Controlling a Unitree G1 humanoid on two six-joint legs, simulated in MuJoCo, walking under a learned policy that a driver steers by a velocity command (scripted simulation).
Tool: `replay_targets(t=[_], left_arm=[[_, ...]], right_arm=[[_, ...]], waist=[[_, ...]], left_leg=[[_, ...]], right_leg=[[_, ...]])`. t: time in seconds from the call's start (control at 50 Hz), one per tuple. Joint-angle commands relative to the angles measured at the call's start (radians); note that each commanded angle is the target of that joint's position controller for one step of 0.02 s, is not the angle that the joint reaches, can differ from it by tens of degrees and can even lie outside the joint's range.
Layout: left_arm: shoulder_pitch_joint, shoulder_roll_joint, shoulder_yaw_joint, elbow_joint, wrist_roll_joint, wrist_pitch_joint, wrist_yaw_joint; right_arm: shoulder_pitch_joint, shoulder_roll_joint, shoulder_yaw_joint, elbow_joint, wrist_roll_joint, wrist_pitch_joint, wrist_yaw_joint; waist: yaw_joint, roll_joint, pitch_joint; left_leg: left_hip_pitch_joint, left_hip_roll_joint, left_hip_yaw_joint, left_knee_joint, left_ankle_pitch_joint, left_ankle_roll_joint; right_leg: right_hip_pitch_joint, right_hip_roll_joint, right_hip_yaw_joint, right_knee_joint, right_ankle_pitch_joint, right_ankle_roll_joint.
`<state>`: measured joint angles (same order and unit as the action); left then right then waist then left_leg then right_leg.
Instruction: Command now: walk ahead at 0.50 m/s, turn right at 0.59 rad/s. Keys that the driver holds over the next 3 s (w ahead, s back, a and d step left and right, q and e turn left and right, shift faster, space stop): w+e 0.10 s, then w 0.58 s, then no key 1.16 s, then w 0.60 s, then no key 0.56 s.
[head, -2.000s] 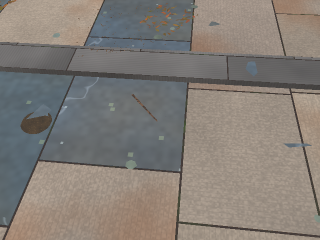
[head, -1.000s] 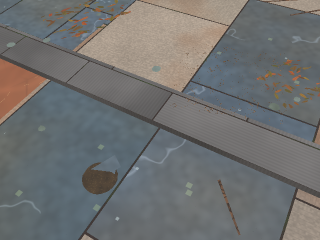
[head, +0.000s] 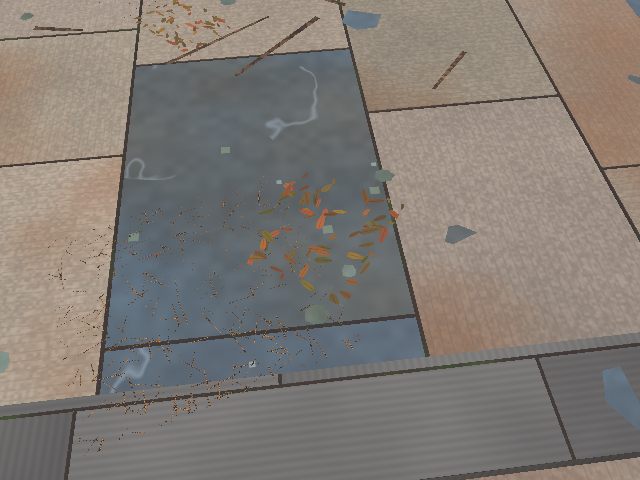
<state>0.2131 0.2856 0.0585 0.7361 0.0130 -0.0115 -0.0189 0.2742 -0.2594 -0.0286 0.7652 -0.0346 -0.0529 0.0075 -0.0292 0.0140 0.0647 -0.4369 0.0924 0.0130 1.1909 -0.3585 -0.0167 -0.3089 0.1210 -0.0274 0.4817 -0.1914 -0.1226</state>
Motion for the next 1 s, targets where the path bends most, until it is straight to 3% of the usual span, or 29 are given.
replay_targets(t=[0.02, 0.08, 0.16, 0.26, 0.3, 0.34, 0.36, 0.38, 0.4, 0.42, 0.44, 0.46, 0.48, 0.52, 0.56, 0.62, 0.66, 0.68, 0.7, 0.72, 0.74, 0.76, 0.78, 0.8, 0.82, 0.86, 0.9, 0.94, 1.0], left_arm=[[0.051, 0.123, 0.033, -0.042, -0.013, -0.033, 0.007], [0.101, 0.146, 0.041, -0.022, -0.009, -0.041, 0.006], [0.180, 0.130, 0.037, 0.007, -0.011, -0.046, 0.009], [0.286, 0.130, 0.029, 0.048, 0.000, -0.047, 0.025], [0.287, 0.143, 0.029, 0.058, 0.006, -0.046, 0.033], [0.349, 0.102, 0.011, 0.094, 0.004, -0.038, 0.037], [0.383, 0.109, 0.005, 0.123, 0.001, -0.037, 0.038], [0.345, 0.158, 0.013, 0.131, -0.010, -0.039, 0.040], [0.292, 0.174, 0.020, 0.122, -0.029, -0.044, 0.036], [0.203, 0.126, 0.008, 0.084, -0.040, -0.053, 0.031], [0.124, 0.075, -0.009, 0.066, -0.014, -0.056, 0.038], [0.124, 0.070, -0.008, 0.060, -0.010, -0.047, 0.043], [0.111, 0.065, -0.012, 0.055, 0.003, -0.038, 0.038], [0.085, 0.066, -0.004, 0.044, 0.026, -0.013, 0.014], [0.112, 0.053, -0.003, 0.049, 0.027, 0.011, -0.008], [0.094, 0.068, 0.000, 0.022, 0.017, 0.025, -0.026], [0.095, 0.073, 0.005, 0.031, 0.008, 0.032, -0.026], [0.111, 0.067, 0.007, 0.037, 0.010, 0.038, -0.020], [0.124, 0.066, 0.011, 0.043, 0.010, 0.040, -0.011], [0.216, 0.064, 0.021, 0.080, 0.016, 0.034, -0.003], [0.385, 0.090, 0.038, 0.156, 0.027, 0.021, 0.005], [0.442, 0.185, 0.055, 0.168, 0.035, 0.011, 0.015], [0.276, 0.159, 0.036, 0.131, 0.030, 0.000, 0.016], [0.122, 0.142, 0.029, 0.076, 0.020, -0.017, 0.013], [0.064, 0.112, 0.021, 0.065, 0.012, -0.030, 0.010], [0.050, 0.070, 0.004, 0.079, 0.006, -0.054, 0.021], [0.096, 0.046, -0.007, 0.111, 0.011, -0.071, 0.026], [0.123, 0.040, -0.016, 0.129, 0.012, -0.076, 0.032], [0.127, 0.037, -0.026, 0.152, 0.010, -0.066, 0.038]], right_arm=[[0.068, -0.105, -0.026, -0.057, -0.020, 0.021, 0.004], [-0.023, -0.084, -0.021, -0.087, -0.017, 0.032, 0.010], [-0.166, -0.070, -0.013, -0.119, -0.011, 0.027, 0.015], [-0.317, -0.058, 0.000, -0.173, -0.007, 0.013, 0.024], [-0.326, -0.062, 0.001, -0.185, 0.000, 0.009, 0.024], [-0.304, -0.080, -0.011, -0.172, 0.001, 0.001, 0.019], [-0.259, -0.076, -0.018, -0.160, 0.006, -0.005, 0.015], [-0.166, -0.069, -0.025, -0.134, 0.015, -0.005, 0.007], [-0.005, -0.110, -0.044, -0.082, 0.010, -0.005, 0.000], [0.170, -0.168, -0.068, -0.024, 0.000, 0.008, -0.013], [0.227, -0.138, -0.061, 0.010, -0.004, 0.015, -0.019], [0.163, -0.142, -0.061, 0.004, -0.017, 0.022, -0.027], [0.072, -0.117, -0.054, -0.006, -0.014, 0.025, -0.030], [-0.044, -0.059, -0.034, 0.002, -0.008, 0.009, -0.024], [-0.099, -0.078, -0.041, 0.013, 0.004, -0.007, -0.019], [-0.197, -0.107, -0.051, 0.023, 0.003, -0.020, -0.007], [-0.182, -0.139, -0.066, 0.046, -0.005, -0.015, -0.003], [-0.166, -0.149, -0.071, 0.056, -0.002, -0.007, -0.004], [-0.162, -0.147, -0.072, 0.064, 0.004, 0.001, -0.003], [-0.169, -0.143, -0.070, 0.073, 0.009, 0.012, -0.001], [-0.125, -0.103, -0.057, 0.087, -0.004, 0.022, 0.002], [-0.107, -0.028, -0.031, 0.039, 0.023, 0.031, 0.011], [-0.084, -0.029, -0.029, 0.018, 0.024, 0.030, 0.012], [-0.088, -0.068, -0.039, 0.032, 0.033, 0.029, 0.011], [-0.072, -0.082, -0.042, 0.044, 0.034, 0.026, 0.011], [-0.030, -0.057, -0.031, 0.063, 0.017, 0.026, 0.005], [-0.024, -0.045, -0.027, 0.076, 0.014, 0.039, 0.004], [-0.042, -0.025, -0.017, 0.078, 0.019, 0.046, 0.003], [-0.096, 0.005, 0.001, 0.072, 0.019, 0.052, -0.005]], waist=[[-0.010, -0.033, -0.103], [0.010, -0.044, -0.066], [0.066, -0.074, -0.037], [0.130, -0.064, -0.016], [0.122, -0.082, -0.005], [0.130, -0.018, -0.055], [0.107, -0.024, -0.126], [0.041, -0.048, -0.196], [-0.035, 0.001, -0.286], [-0.128, 0.134, -0.379], [-0.135, 0.074, -0.363], [-0.099, 0.008, -0.308], [-0.055, -0.014, -0.218], [0.020, 0.051, -0.077], [0.079, 0.116, -0.047], [0.155, 0.144, -0.025], [0.156, 0.157, -0.022], [0.157, 0.149, -0.023], [0.161, 0.117, -0.007], [0.204, 0.045, -0.034], [0.254, -0.102, -0.109], [0.246, -0.375, -0.121], [0.122, -0.308, -0.071], [0.059, -0.118, 0.012], [0.027, -0.039, 0.012], [-0.002, -0.067, -0.005], [0.003, -0.069, -0.048], [0.010, -0.063, -0.082], [0.029, -0.109, -0.097]], left_leg=[[-0.126, 0.026, -0.028, -0.053, 0.023, -0.022], [-0.180, 0.020, -0.014, -0.162, 0.124, -0.041], [-0.237, 0.009, -0.009, -0.350, 0.278, -0.040], [-0.295, -0.028, 0.016, -0.491, 0.256, -0.002], [-0.248, -0.048, 0.018, -0.551, 0.238, 0.026], [-0.077, -0.138, 0.090, -0.596, 0.173, 0.057], [0.099, -0.166, 0.090, -0.618, 0.183, 0.080], [0.296, -0.162, 0.058, -0.696, 0.255, 0.093], [0.647, -0.074, -0.040, -0.727, 0.362, 0.137], [0.928, 0.134, -0.247, -0.762, 0.336, 0.208], [0.933, 0.247, -0.313, -0.753, 0.489, 0.206], [0.833, 0.263, -0.368, -0.819, 0.321, 0.233], [0.670, 0.251, -0.368, -0.896, 0.150, 0.257], [0.409, 0.181, -0.280, -0.984, 0.044, 0.216], [0.278, 0.123, -0.161, -1.053, 0.058, 0.194], [0.143, 0.060, -0.039, -1.099, 0.083, 0.168], [0.127, 0.061, -0.019, -1.086, 0.083, 0.178], [0.133, 0.105, -0.035, -1.077, 0.066, 0.185], [0.143, 0.122, -0.037, -1.043, 0.091, 0.182], [0.136, 0.096, 0.006, -0.909, 0.173, 0.175], [0.124, 0.000, 0.076, -0.571, 0.242, 0.157], [-0.117, -0.145, 0.131, -0.216, -0.094, 0.094], [-0.152, -0.156, -0.067, -0.049, -0.159, 0.107], [-0.128, -0.095, -0.101, 0.010, -0.067, 0.110], [-0.091, -0.064, -0.087, 0.005, -0.020, 0.100], [-0.044, -0.029, -0.055, -0.071, -0.009, 0.070], [-0.008, -0.046, -0.027, -0.124, 0.030, 0.048], [-0.013, -0.056, -0.011, -0.224, 0.053, 0.034], [0.042, -0.063, 0.023, -0.416, 0.104, 0.029]], right_leg=[[0.161, -0.263, 0.309, -0.231, 0.418, -0.168], [0.126, -0.232, 0.302, -0.270, 0.329, -0.157], [0.196, -0.220, 0.295, -0.274, 0.309, -0.119], [0.370, -0.275, 0.329, -0.222, 0.449, -0.110], [0.400, -0.294, 0.338, -0.202, 0.509, -0.093], [0.412, -0.213, 0.274, -0.099, 0.811, -0.043], [0.377, -0.195, 0.261, 0.017, 0.956, -0.007], [0.302, -0.193, 0.262, 0.133, 0.938, 0.016], [0.075, -0.167, 0.258, 0.307, 0.767, 0.063], [-0.199, -0.095, 0.213, 0.590, 0.154, 0.109], [-0.316, -0.082, 0.186, 0.706, -0.331, 0.110], [-0.384, -0.092, 0.172, 0.740, -0.285, 0.105], [-0.386, -0.131, 0.141, 0.747, -0.231, 0.096], [-0.324, -0.161, 0.111, 0.694, -0.256, 0.101], [-0.242, -0.156, 0.051, 0.658, -0.209, 0.113], [-0.075, -0.185, -0.007, 0.421, -0.122, 0.112], [0.053, -0.170, -0.060, 0.283, -0.142, 0.119], [0.096, -0.169, -0.076, 0.264, -0.178, 0.112], [0.130, -0.171, -0.084, 0.224, -0.131, 0.105], [0.238, -0.114, -0.158, 0.160, -0.103, 0.093], [0.401, -0.071, -0.144, 0.084, -0.196, 0.084], [0.457, -0.352, 0.366, -0.209, -0.522, -0.011], [0.275, -0.453, 0.692, -0.374, -0.457, -0.080], [0.130, -0.485, 0.585, -0.356, -0.357, -0.106], [0.092, -0.458, 0.478, -0.324, -0.175, -0.112], [0.110, -0.382, 0.268, -0.292, 0.240, -0.078], [0.164, -0.347, 0.141, -0.250, 0.567, -0.073], [0.237, -0.334, 0.075, -0.219, 0.734, -0.074], [0.254, -0.308, 0.005, -0.185, 0.767, -0.060]])
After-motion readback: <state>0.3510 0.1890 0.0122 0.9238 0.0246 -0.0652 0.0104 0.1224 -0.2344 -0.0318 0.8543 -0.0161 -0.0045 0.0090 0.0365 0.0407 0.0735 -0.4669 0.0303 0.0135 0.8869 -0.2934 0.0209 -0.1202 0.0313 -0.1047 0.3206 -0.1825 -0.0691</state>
